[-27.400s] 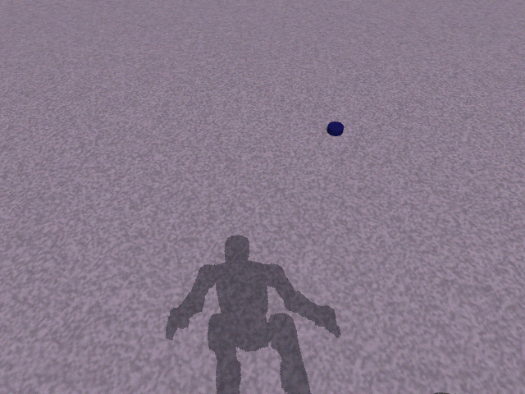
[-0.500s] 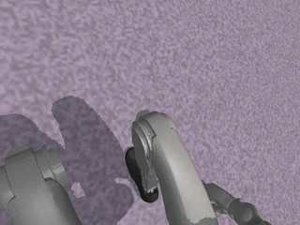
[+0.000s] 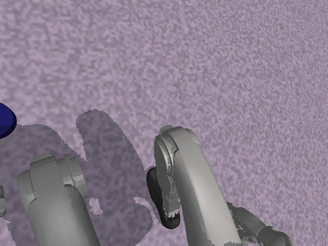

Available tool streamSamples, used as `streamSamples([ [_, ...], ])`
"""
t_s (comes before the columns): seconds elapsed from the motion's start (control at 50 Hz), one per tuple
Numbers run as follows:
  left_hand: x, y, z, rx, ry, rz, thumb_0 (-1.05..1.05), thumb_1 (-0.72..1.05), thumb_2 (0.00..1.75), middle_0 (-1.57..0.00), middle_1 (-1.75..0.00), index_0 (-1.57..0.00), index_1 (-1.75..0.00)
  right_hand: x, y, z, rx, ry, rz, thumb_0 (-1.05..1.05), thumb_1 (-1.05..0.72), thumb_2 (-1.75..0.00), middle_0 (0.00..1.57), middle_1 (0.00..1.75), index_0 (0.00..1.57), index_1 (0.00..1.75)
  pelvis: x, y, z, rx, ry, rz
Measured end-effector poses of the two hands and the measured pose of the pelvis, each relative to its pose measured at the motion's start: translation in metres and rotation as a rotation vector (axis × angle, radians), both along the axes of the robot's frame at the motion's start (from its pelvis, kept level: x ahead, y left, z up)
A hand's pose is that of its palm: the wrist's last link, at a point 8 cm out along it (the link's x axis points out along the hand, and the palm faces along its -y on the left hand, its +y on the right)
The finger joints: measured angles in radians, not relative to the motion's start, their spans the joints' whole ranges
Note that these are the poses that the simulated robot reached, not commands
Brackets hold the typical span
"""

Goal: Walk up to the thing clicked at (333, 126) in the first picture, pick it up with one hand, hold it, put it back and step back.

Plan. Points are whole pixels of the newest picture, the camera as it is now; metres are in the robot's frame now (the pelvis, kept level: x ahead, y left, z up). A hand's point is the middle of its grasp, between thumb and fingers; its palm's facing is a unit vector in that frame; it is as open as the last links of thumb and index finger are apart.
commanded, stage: withdraw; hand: left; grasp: from above
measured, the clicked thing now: out of the picture +0.42 +0.33 -0.28
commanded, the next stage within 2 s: home in 0.70 s
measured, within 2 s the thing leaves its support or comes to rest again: neither
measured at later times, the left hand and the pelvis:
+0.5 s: hand out of the picture +0.38 +0.33 -0.12, palm faces -0.47 -0.13 -0.87, open 13.8 cm; pelvis -0.01 -0.02 +0.04, yaw +6 degrees
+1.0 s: hand out of the picture +0.39 +0.33 -0.10, palm faces -0.37 -0.17 -0.91, open 13.0 cm; pelvis -0.01 -0.01 +0.05, yaw +7 degrees
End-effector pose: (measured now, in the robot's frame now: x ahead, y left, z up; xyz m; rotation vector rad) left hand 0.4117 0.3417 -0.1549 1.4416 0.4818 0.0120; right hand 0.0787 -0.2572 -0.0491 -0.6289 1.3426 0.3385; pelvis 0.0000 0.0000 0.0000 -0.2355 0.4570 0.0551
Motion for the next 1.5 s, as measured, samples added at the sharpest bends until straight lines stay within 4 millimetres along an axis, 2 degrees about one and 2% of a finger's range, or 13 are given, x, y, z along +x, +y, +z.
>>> streamSamples([
  [0.18, -0.016, 0.005, 0.079, 0.061, 0.085, 0.016, 0.0, -0.5, 1.0, -0.08, -1.0, -0.08, -1.0, 0.038, 0.005, -0.012, 0.107, -0.109, -0.139, 0.01, -0.9, -0.89, 0.2, 0.3, 0.2, 0.3, -0.001, -0.003, 0.025, 0.045, 0.08, 0.033],
  [0.3, -0.023, -0.003, 0.112, 0.037, 0.169, -0.007, 0.0, -0.49, 1.01, -0.09, -1.01, -0.09, -1.01, 0.054, 0.006, -0.008, 0.125, -0.156, -0.154, 0.01, -0.9, -0.9, 0.2, 0.3, 0.2, 0.3, -0.008, -0.01, 0.042, 0.082, 0.082, 0.056],
  [0.36, -0.024, -0.004, 0.116, 0.018, 0.191, -0.02, 0.0, -0.48, 1.01, -0.09, -1.02, -0.09, -1.02, 0.054, 0.001, -0.005, 0.1, -0.169, -0.153, 0.01, -0.9, -0.9, 0.2, 0.3, 0.2, 0.3, -0.011, -0.014, 0.045, 0.092, 0.077, 0.06],
  [0.44, -0.023, -0.005, 0.109, 0.0, 0.205, -0.05, 0.0, -0.48, 1.01, -0.09, -1.02, -0.09, -1.02, 0.045, -0.009, -0.004, 0.043, -0.156, -0.153, 0.01, -0.9, -0.9, 0.2, 0.3, 0.2, 0.3, -0.014, -0.018, 0.041, 0.099, 0.067, 0.061],
  [0.6, -0.018, -0.006, 0.075, -0.014, 0.15, -0.103, 0.0, -0.48, 1.01, -0.09, -1.02, -0.1, -1.02, 0.006, -0.027, -0.009, -0.088, -0.064, -0.179, 0.01, -0.9, -0.89, 0.2, 0.3, 0.2, 0.3, -0.013, -0.016, 0.024, 0.089, 0.054, 0.053],
  [0.72, -0.011, -0.001, 0.078, 0.037, 0.066, -0.075, 0.0, -0.49, 1.0, -0.09, -1.01, -0.1, -1.01, -0.015, -0.026, -0.015, -0.104, -0.004, -0.243, 0.01, -0.9, -0.89, 0.2, 0.3, 0.2, 0.3, -0.009, -0.013, 0.019, 0.086, 0.079, 0.055],
  [0.88, -0.018, -0.004, 0.089, 0.035, 0.149, -0.026, 0.0, -0.46, 0.97, -0.1, -0.98, -0.11, -0.96, -0.01, -0.011, -0.016, -0.034, -0.008, -0.272, 0.01, -0.9, -0.89, 0.2, 0.3, 0.2, 0.3, -0.007, -0.013, 0.034, 0.089, 0.114, 0.059],
  [1.0, -0.022, -0.005, 0.113, -0.026, 0.099, 0.013, 0.0, -0.22, 0.87, -0.16, -0.76, -0.16, -0.74, 0.006, -0.008, -0.008, -0.002, -0.049, -0.273, 0.01, -0.9, -0.89, 0.2, 0.3, 0.2, 0.3, -0.005, -0.013, 0.047, 0.092, 0.124, 0.068],
  [1.12, -0.045, -0.004, 0.16, -0.108, 0.032, 0.101, 0.0, 0.17, 0.8, -0.19, -0.49, -0.18, -0.49, 0.034, -0.007, 0.014, 0.03, -0.117, -0.301, 0.01, -0.9, -0.89, 0.2, 0.3, 0.2, 0.3, -0.004, -0.013, 0.076, 0.095, 0.139, 0.08],
  [1.28, -0.108, -0.016, 0.227, -0.362, 0.055, 0.248, 0.0, 0.66, 0.85, -0.2, -0.34, -0.2, -0.34, 0.092, 0.009, 0.077, 0.088, -0.272, -0.285, 0.01, -0.91, -0.89, 0.2, 0.3, 0.2, 0.3, -0.004, -0.012, 0.139, 0.108, 0.127, 0.096],
  [1.38, -0.148, -0.024, 0.267, -0.517, 0.043, 0.332, 0.0, 0.8, 0.88, -0.21, -0.31, -0.21, -0.31, 0.132, 0.026, 0.124, 0.12, -0.396, -0.239, 0.01, -0.91, -0.89, 0.2, 0.3, 0.2, 0.3, -0.004, -0.011, 0.177, 0.119, 0.097, 0.115],
  [1.5, -0.184, -0.03, 0.313, -0.671, 0.012, 0.467, 0.0, 0.87, 0.89, -0.21, -0.3, -0.21, -0.3, 0.169, 0.048, 0.18, 0.175, -0.543, -0.206, 0.01, -0.91, -0.89, 0.2, 0.3, 0.2, 0.3, 0.0, -0.011, 0.217, 0.133, 0.054, 0.137],
])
